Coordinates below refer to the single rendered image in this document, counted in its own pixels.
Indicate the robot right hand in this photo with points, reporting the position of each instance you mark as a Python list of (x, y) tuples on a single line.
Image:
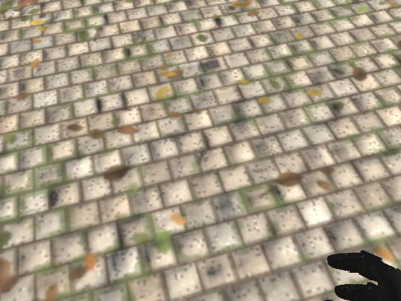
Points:
[(371, 267)]

